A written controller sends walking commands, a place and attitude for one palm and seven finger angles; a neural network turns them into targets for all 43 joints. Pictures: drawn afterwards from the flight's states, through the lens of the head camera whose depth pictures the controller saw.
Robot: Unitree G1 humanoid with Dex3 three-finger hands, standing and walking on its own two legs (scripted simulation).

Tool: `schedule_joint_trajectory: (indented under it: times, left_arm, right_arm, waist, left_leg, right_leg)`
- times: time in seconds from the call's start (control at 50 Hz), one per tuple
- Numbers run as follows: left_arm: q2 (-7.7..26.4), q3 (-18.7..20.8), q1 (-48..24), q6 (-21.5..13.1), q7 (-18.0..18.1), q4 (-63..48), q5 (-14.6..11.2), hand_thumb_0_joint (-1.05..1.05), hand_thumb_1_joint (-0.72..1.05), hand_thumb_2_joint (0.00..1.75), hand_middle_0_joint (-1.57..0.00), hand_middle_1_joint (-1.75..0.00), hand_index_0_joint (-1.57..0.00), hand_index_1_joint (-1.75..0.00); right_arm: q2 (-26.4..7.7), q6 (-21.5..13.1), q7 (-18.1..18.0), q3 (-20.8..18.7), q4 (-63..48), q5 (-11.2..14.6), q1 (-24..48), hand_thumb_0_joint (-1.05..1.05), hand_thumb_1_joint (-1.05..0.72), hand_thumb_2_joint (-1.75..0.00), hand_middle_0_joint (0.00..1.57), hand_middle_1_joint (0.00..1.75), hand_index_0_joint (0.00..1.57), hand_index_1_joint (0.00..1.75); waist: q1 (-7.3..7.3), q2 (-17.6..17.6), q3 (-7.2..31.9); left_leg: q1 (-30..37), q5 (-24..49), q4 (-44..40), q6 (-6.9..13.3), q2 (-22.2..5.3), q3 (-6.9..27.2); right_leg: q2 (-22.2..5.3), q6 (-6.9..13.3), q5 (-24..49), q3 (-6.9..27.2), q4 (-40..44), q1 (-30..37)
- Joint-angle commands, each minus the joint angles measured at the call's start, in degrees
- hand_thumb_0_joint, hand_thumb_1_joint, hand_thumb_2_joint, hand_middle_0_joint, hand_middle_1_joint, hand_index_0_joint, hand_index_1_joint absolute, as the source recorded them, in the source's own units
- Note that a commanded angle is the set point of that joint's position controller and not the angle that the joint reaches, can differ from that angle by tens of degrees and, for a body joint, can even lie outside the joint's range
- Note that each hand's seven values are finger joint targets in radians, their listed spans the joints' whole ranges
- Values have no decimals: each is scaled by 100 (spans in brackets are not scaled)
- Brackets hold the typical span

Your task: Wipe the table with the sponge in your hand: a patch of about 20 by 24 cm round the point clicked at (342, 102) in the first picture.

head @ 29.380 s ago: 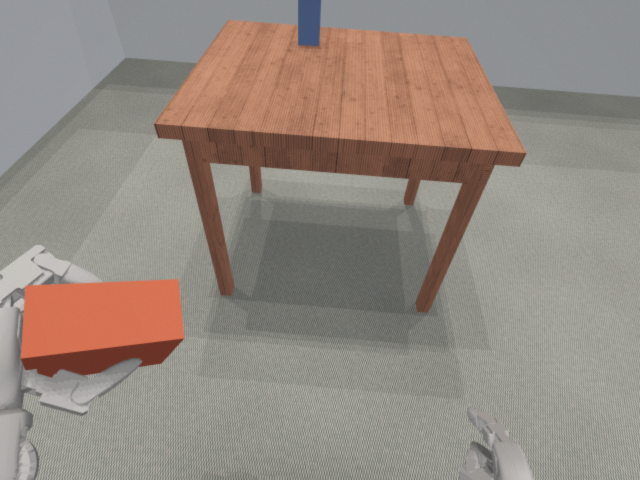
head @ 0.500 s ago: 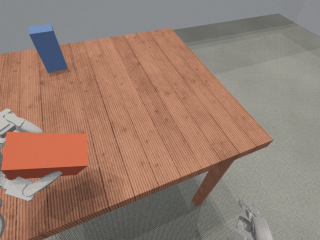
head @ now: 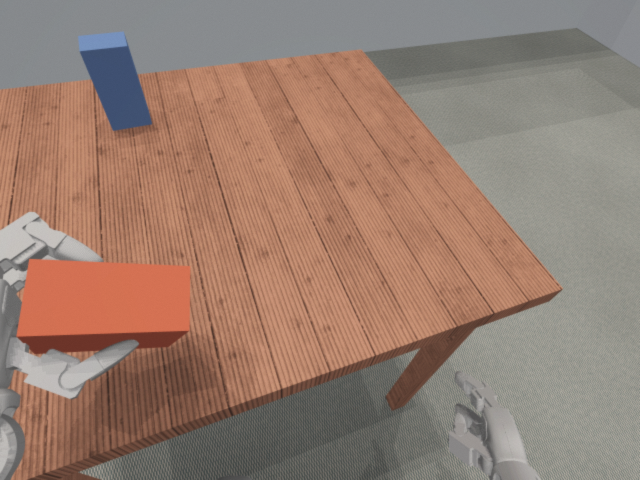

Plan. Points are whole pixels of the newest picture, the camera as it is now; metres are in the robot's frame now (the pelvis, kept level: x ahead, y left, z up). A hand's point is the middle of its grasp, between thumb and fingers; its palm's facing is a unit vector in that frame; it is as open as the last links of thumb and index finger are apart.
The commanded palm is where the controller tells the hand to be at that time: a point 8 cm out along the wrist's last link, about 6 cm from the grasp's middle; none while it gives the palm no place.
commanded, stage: shuffle to correct the standing spot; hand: left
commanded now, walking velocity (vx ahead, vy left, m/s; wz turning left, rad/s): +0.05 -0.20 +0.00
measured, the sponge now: (134, 310) +0.24 +0.20 +0.14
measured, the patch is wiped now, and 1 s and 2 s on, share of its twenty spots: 0.00 0.00 0.00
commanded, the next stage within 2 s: none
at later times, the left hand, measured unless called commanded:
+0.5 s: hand (127, 324) +0.21 +0.19 +0.16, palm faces +0.27 -0.87 -0.42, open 10.0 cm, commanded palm +0.15 +0.23 +0.19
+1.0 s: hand (152, 333) +0.21 +0.17 +0.16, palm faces +0.29 -0.89 -0.37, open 10.0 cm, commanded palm +0.15 +0.21 +0.19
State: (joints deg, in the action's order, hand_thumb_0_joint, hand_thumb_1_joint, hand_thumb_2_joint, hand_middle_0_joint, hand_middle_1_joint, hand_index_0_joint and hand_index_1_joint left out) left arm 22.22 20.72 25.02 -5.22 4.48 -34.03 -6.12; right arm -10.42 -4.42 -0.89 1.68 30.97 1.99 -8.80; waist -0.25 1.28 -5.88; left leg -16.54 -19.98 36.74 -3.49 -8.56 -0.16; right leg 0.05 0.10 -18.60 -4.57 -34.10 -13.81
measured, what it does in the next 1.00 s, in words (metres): steps on the spot: left foot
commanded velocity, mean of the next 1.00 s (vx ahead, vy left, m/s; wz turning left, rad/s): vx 0.08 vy -0.18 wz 0.00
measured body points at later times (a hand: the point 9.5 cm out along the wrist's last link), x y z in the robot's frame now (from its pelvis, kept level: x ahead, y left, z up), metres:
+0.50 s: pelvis -0.01 -0.05 +0.01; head +0.02 -0.04 +0.46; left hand +0.19 +0.23 +0.19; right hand +0.15 -0.28 -0.07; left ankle -0.01 +0.13 -0.72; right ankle +0.01 -0.11 -0.72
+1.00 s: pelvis -0.02 -0.06 +0.01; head +0.00 -0.06 +0.46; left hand +0.19 +0.21 +0.18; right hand +0.15 -0.29 -0.07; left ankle -0.01 +0.12 -0.72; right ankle +0.01 -0.11 -0.72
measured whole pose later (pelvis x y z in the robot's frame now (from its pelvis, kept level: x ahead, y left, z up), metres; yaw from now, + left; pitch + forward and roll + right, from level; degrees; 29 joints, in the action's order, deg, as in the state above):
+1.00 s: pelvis -0.02 -0.06 +0.01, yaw -1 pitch -1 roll -1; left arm 22.3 18.3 27.5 -2.7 6.0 -29.7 -7.1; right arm -11.9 -3.1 -3.0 2.1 32.2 2.2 -10.8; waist 0.3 -0.6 -3.2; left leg -12.3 -15.9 29.1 -2.0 -7.8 0.5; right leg 4.7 6.2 -12.3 -8.3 -25.3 -12.5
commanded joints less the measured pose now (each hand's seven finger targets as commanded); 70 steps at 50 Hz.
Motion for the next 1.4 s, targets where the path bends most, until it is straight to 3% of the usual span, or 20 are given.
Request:
schedule_joint_trajectory:
  times: [0.0, 0.06, 0.1, 0.16, 0.18, 0.2, 0.24, 0.3, 0.32, 0.34, 0.4, 0.44, 0.5, 0.56, 0.68, 0.78, 0.84, 0.9, 1.18, 1.38]
  left_arm:
    - [1265, 927, -37, -493, 147, -1690, 64, 0, 10, 130, -120, -160, -120, -160]
    - [1155, 860, -214, -443, 102, -1539, 98, 0, 10, 130, -120, -160, -120, -160]
    - [1160, 741, -262, -407, 117, -1444, 100, 0, 10, 130, -120, -160, -120, -160]
    - [1139, 739, -33, -316, 109, -1100, -82, 0, 10, 130, -120, -160, -120, -160]
    - [1229, 826, 45, -323, 138, -1080, -128, 0, 10, 130, -120, -160, -120, -160]
    - [1295, 891, 198, -326, 206, -1030, -149, 0, 10, 130, -120, -160, -120, -160]
    - [1237, 921, 207, -442, 172, -1196, -182, 0, 10, 130, -120, -160, -120, -160]
    - [1203, 904, 365, -405, 171, -1066, -91, 0, 10, 130, -120, -160, -120, -160]
    - [1116, 831, 317, -409, 166, -1121, 19, 0, 10, 130, -120, -160, -120, -160]
    - [1242, 915, 208, -383, 155, -1188, 31, 0, 10, 130, -120, -160, -120, -160]
    - [1188, 777, 131, -298, 205, -1147, -45, 0, 10, 130, -120, -160, -120, -160]
    - [1113, 730, 138, -311, 210, -1037, -154, 0, 10, 130, -120, -160, -120, -160]
    - [1234, 773, 128, -381, 260, -1210, -187, 0, 10, 130, -120, -160, -120, -160]
    - [1124, 709, 44, -404, 217, -1195, -101, 0, 10, 130, -120, -160, -120, -160]
    - [1098, 687, -100, -216, 265, -780, -135, 0, 10, 130, -120, -160, -120, -160]
    - [1005, 542, -175, -167, 237, -668, -208, 0, 10, 130, -120, -160, -120, -160]
    - [1019, 512, -270, -218, 234, -887, -161, 0, 10, 130, -120, -160, -120, -160]
    - [1180, 572, -318, -209, 287, -1065, -125, 0, 10, 130, -120, -160, -120, -160]
    - [1017, 565, -101, -127, 274, -759, -182, 0, 10, 130, -120, -160, -120, -160]
    - [1100, 605, -98, -179, 295, -1095, -169, 0, 10, 130, -120, -160, -120, -160]
  right_arm:
    - [-707, -227, -48, -360, -1035, -64, 569, 0, -90, -90, 20, 30, 20, 30]
    - [-760, -212, 51, -407, -968, -77, 314, 0, -90, -90, 20, 30, 20, 30]
    - [-735, -199, 51, -351, -994, 17, 317, 0, -90, -90, 20, 30, 20, 30]
    - [-741, -237, -25, -446, -909, 76, 93, 0, -90, -90, 20, 30, 20, 30]
    - [-703, -232, -41, -390, -855, 101, 134, 0, -90, -90, 20, 30, 20, 30]
    - [-701, -213, -51, -314, -814, 121, 264, 0, -90, -90, 20, 30, 20, 30]
    - [-688, -219, -115, -266, -818, 20, 318, 0, -90, -90, 20, 30, 20, 30]
    - [-855, -132, -167, -320, -943, 7, 546, 0, -90, -90, 20, 30, 20, 30]
    - [-786, -94, -163, -317, -834, -84, 418, 0, -90, -90, 20, 30, 20, 30]
    - [-825, -118, -148, -377, -848, -68, 376, 0, -90, -90, 20, 30, 20, 30]
    - [-757, -179, -128, -386, -854, 86, 317, 0, -90, -90, 20, 30, 20, 30]
    - [-777, -234, -118, -408, -782, 61, 166, 0, -90, -90, 20, 30, 20, 30]
    - [-766, -233, -168, -299, -768, 70, 432, 0, -90, -90, 20, 30, 20, 30]
    - [-876, -185, -219, -314, -867, 11, 446, 0, -90, -90, 20, 30, 20, 30]
    - [-775, -217, -217, -356, -743, 49, 201, 0, -90, -90, 20, 30, 20, 30]
    - [-771, -183, -216, -262, -764, 59, 391, 0, -90, -90, 20, 30, 20, 30]
    - [-817, -137, -238, -234, -818, 18, 513, 0, -90, -90, 20, 30, 20, 30]
    - [-784, -135, -254, -222, -814, 82, 551, 0, -90, -90, 20, 30, 20, 30]
    - [-792, -122, -241, -280, -768, 51, 383, 0, -90, -90, 20, 30, 20, 30]
    - [-789, -86, -244, -288, -808, 50, 425, 0, -90, -90, 20, 30, 20, 30]
  waist:
    - [-51, -2136, 1149]
    - [-69, -1776, 1056]
    - [24, -952, 1172]
    - [127, 923, 1189]
    - [127, 820, 1148]
    - [126, 209, 1143]
    - [169, -382, 1006]
    - [-14, -1350, 1057]
    - [-5, -1418, 1115]
    - [-8, -1345, 1119]
    - [131, 37, 1402]
    - [149, 410, 1416]
    - [111, -536, 1119]
    - [18, -1235, 836]
    - [111, 43, 1177]
    - [99, -10, 1035]
    - [66, -702, 836]
    - [77, -777, 890]
    - [74, -169, 1125]
    - [58, -596, 1191]
  left_leg:
    - [1853, 3458, -1504, 954, -994, 1209]
    - [990, 3265, -908, 769, -880, 397]
    - [671, 2175, -373, 580, -454, -43]
    - [62, 278, 929, 335, 480, -367]
    - [9, -59, 1156, 338, 493, -300]
    - [272, 45, 679, 383, 403, -232]
    - [546, 831, -844, 480, 108, -101]
    - [1044, 2392, -1744, 794, -834, 1215]
    - [1064, 3145, -1334, 856, -758, 767]
    - [784, 3001, -960, 782, -659, 511]
    - [299, 1638, -7, 464, 130, -171]
    - [175, 536, 369, 396, 459, -249]
    - [822, 559, -929, 511, 185, -19]
    - [482, 785, -1793, 822, -547, 950]
    - [355, 609, -356, 511, 262, -160]
    - [584, 735, -605, 554, 171, -20]
    - [375, 451, -1272, 691, -109, 395]
    - [442, 439, -1208, 645, -12, 278]
    - [487, 1032, -760, 571, 96, 39]
    - [564, 1390, -901, 590, 1, 115]
  right_leg:
    - [61, -103, -399, -68, -600, -1055]
    - [-93, -33, 220, -165, 544, 44]
    - [-168, 77, 1449, -7, 1158, 621]
    - [-1206, 734, 1957, 1262, 1566, 478]
    - [-1419, 900, 1841, 1399, 1729, 329]
    - [-1371, 921, 1590, 1302, 1623, 76]
    - [-787, 461, 1375, 564, 948, -6]
    - [-39, -55, 751, -40, 141, -272]
    - [-87, -20, 672, -39, 517, -56]
    - [-191, 9, 1120, 11, 908, 342]
    - [-795, 430, 2549, 881, 1218, 995]
    - [-1249, 706, 2428, 1297, 1598, 796]
    - [-931, 472, 915, 857, 1445, 33]
    - [-140, 40, 716, 209, 977, 128]
    - [-832, 384, 1222, 1085, 1722, 533]
    - [-768, 327, 941, 884, 1753, 179]
    - [-407, 155, 632, 598, 1554, 212]
    - [-478, 185, 571, 696, 1619, 321]
    - [-622, 268, 1468, 767, 1544, 584]
    - [-532, 218, 1840, 643, 1383, 757]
